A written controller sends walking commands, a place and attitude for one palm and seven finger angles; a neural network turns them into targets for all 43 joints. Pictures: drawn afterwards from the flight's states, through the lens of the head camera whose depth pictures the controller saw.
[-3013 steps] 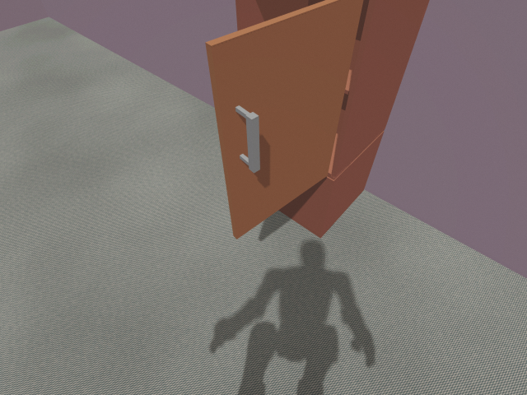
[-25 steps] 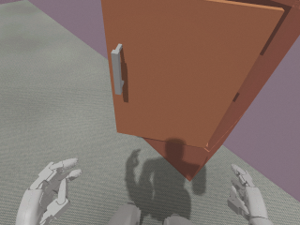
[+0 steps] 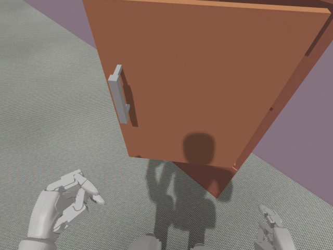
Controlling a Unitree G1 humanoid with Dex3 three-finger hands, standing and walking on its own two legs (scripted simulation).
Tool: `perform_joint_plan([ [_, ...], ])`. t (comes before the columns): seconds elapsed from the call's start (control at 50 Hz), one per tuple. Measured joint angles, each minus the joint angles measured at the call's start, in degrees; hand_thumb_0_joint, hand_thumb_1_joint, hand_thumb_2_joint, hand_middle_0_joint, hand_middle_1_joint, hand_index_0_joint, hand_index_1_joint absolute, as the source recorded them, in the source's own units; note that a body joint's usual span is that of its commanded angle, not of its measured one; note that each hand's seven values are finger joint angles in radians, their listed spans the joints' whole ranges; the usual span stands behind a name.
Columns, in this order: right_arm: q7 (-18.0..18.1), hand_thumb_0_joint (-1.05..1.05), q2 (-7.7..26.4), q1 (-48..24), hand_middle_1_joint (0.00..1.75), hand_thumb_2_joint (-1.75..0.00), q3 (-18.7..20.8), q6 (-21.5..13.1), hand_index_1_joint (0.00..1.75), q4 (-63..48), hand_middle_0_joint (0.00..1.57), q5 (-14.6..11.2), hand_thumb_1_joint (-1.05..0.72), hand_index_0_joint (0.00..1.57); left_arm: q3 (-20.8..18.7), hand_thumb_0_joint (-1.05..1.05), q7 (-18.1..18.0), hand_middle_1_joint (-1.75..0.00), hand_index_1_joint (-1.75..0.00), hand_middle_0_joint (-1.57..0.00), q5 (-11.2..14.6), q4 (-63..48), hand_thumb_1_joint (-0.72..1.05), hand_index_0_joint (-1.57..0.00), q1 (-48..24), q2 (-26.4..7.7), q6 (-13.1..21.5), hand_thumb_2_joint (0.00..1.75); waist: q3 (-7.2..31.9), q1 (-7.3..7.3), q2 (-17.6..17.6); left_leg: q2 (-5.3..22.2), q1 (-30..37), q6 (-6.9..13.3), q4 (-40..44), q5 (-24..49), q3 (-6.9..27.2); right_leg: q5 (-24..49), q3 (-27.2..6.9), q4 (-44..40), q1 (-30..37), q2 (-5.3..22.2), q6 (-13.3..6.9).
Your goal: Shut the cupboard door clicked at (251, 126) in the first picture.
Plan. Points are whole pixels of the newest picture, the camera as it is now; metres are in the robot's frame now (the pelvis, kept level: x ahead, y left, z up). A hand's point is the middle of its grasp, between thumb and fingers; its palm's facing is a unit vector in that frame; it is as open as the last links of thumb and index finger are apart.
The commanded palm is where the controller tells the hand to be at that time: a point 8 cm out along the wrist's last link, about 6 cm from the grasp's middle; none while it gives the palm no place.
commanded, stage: raise the hand and make a fist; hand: left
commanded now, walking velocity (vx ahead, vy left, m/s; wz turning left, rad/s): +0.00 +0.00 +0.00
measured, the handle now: (121, 96) +0.45 +0.15 +0.11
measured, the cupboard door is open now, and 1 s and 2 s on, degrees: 36 36 36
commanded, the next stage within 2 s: bring the fist close to the handle in 0.90 s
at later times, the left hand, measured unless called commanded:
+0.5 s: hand (60, 188) +0.21 +0.21 +0.12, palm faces +0.01 -1.00 -0.06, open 3.1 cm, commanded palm +0.19 +0.26 +0.11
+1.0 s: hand (79, 194) +0.21 +0.18 +0.10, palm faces -0.04 -1.00 -0.03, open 3.1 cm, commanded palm +0.19 +0.24 +0.11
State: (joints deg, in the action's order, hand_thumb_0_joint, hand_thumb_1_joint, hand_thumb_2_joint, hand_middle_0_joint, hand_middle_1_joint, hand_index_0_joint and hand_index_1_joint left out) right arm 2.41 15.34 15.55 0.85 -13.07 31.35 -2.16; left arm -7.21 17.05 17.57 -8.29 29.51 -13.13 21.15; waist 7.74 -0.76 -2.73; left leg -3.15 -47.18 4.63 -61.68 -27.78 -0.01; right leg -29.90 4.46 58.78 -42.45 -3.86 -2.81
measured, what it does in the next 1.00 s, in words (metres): stands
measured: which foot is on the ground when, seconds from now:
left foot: down 0.00-1.00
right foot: down 0.00-1.00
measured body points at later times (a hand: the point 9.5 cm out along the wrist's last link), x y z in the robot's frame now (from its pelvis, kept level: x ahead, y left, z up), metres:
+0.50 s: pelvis -0.01 +0.01 +0.02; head +0.02 +0.02 +0.47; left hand +0.21 +0.26 +0.12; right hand +0.18 -0.20 -0.04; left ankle +0.02 +0.07 -0.67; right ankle -0.01 -0.09 -0.67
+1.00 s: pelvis -0.01 +0.00 +0.03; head +0.01 -0.01 +0.48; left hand +0.20 +0.23 +0.11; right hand +0.17 -0.24 -0.04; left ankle +0.02 +0.06 -0.67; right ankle -0.01 -0.09 -0.67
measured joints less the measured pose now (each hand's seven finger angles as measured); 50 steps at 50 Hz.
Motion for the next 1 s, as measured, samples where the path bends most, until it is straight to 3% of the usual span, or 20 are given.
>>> perform_joint_plan([
  [0.08, 0.57, 0.01, -0.7, -1.29, 0.3, -0.89, 0.23, 0.65, 0.3, -1.96, 0.2, 0.0, -0.9, 0.2, 1.51, 0.02, -0.08, -1.2, -1.2, -1.03, -1.17, -1.11, 0.9, -1.03, -0.23, -1.33, -3.6, 0.9, -0.31, -0.34, 0.57, -0.11, 1.83, 0.37, 1.63, 0.3, -0.64, 0.43, -0.79, -1.45, 1.6, 0.12, 0.35],
  [0.18, 0.33, 0.01, -1.97, -1.91, 0.3, -0.89, -0.86, 1.45, 0.3, -3.9, 0.2, 0.14, -0.9, 0.2, -1.65, 0.02, -3.73, -1.3, -1.3, -1.12, 0.05, -3.8, 0.89, -1.12, -1.34, -1.61, -2.35, 0.9, -0.12, -0.92, 0.73, -0.28, 4.57, 0.49, 3.72, 0.95, -0.5, 1.27, -0.87, -3.92, 4.56, 0.22, 0.63],
  [0.24, -0.14, 0.01, -1.99, -2.08, 0.3, -0.89, -1.93, 2.07, 0.3, -4.45, 0.2, 0.09, -0.9, 0.2, -2.16, 0.02, -3.74, -1.36, -1.36, -1.17, 0.23, -3.29, 0.9, -1.18, -3.3, -0.9, -2.7, 0.9, 0.13, -1.14, 0.28, -0.53, 5.27, 0.66, 4.32, 1.41, -0.03, 1.75, -0.44, -4.94, 5.59, 0.42, 0.88],
  [0.34, -0.08, 0.01, -1.88, -1.8, 0.3, -0.89, -3.53, 2.86, 0.3, -4.88, 0.21, -0.21, -0.9, 0.2, 0.68, 0.01, -1.4, -1.44, -1.44, -1.24, -1.41, -0.06, 0.9, -1.24, -5.88, -1.18, -7.7, 0.9, -0.5, -0.99, 0.11, -0.73, 6.61, 0.84, 5.62, 2.44, 0.33, 2.81, -0.14, -6.53, 7.16, 0.59, 1.08],
  [0.4, 0.2, 0.01, -2.07, -1.18, 0.3, -0.89, -4.04, 2.99, 0.3, -4.79, 0.21, -0.07, -0.9, 0.2, 1.11, 0.02, -1.94, -1.46, -1.46, -1.26, -2.08, -0.13, 0.9, -1.27, -6.23, -2.59, -9.37, 0.9, -1.19, -0.71, 0.46, -0.61, 8.09, 0.77, 6.75, 3.03, 0.17, 3.5, -0.39, -7.62, 8.53, 0.5, 1.02],
  [0.54, 0.2, 0.01, -1.43, 0.47, 0.3, -0.89, -4.4, 2.41, 0.3, -2.71, 0.21, -0.09, -0.9, 0.2, -3.22, 0.02, -4.07, -1.49, -1.49, -1.29, 0.01, -0.51, 0.89, -1.29, -9.23, -3.63, -6.47, 0.9, -1.72, -0.35, 0.14, -0.6, 11.0, 0.56, 8.99, 4.21, 0.22, 4.71, -0.51, -9.79, 11.38, 0.48, 0.94],
  [0.66, 0.26, 0.01, -0.43, 1.26, 0.3, -0.89, -4.06, 2.0, 0.3, -1.76, 0.21, -0.66, -0.9, 0.2, -1.57, 0.01, -1.09, -1.49, -1.49, -1.29, -0.28, 4.48, 0.9, -1.3, -10.44, -2.44, -10.89, 0.9, -1.84, 0.31, -0.16, -0.64, 12.03, 0.61, 10.75, 5.32, 0.01, 5.62, -0.79, -11.06, 12.11, 0.56, 0.88],
  [0.72, 0.45, 0.01, -0.37, 1.4, 0.3, -0.89, -3.77, 1.51, 0.3, -1.95, 0.21, -0.33, -0.9, 0.2, -0.36, 0.01, -1.54, -1.5, -1.49, -1.29, -1.13, 4.26, 0.9, -1.3, -8.92, -2.55, -11.69, 0.9, -2.45, 0.64, 0.4, -0.5, 12.59, 0.49, 11.35, 5.6, -0.28, 5.84, -1.12, -11.29, 12.39, 0.45, 0.66],
  [0.88, -0.19, 0.01, -0.11, 0.63, 0.3, -0.89, -3.39, 0.49, 0.3, -1.13, 0.2, 0.34, -0.9, 0.2, -2.94, 0.02, -4.38, -1.5, -1.5, -1.3, -0.24, 1.31, 0.89, -1.3, -8.74, -2.7, -4.63, 0.9, -2.59, 0.34, 0.7, -0.26, 11.98, -0.2, 10.26, 5.11, 0.41, 5.21, -0.37, -10.29, 11.94, 0.14, -0.08],
  [1.0, -0.1, 0.01, -0.08, -0.02, 0.3, -0.89, -3.31, 0.86, 0.3, -1.46, 0.21, -0.13, -0.9, 0.2, -0.83, 0.01, -1.25, -1.5, -1.5, -1.29, -0.52, 3.92, 0.9, -1.3, -8.5, -2.09, -8.71, 0.9, -2.04, 0.06, -0.19, -0.15, 11.79, -0.45, 10.24, 4.9, 0.58, 4.94, -0.25, -10.24, 11.72, 0.01, -0.31],
])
